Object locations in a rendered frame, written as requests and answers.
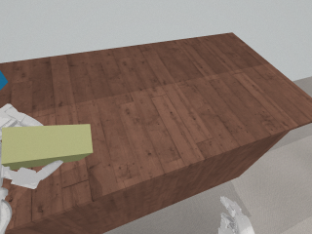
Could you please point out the left robot forearm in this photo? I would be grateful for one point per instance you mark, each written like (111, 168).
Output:
(5, 210)

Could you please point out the right robot hand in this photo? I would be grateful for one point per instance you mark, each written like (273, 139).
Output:
(239, 225)

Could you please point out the left robot hand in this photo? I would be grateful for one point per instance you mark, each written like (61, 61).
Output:
(10, 117)

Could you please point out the sponge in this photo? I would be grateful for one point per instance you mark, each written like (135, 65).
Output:
(35, 146)

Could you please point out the table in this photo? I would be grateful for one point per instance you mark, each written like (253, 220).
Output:
(169, 120)

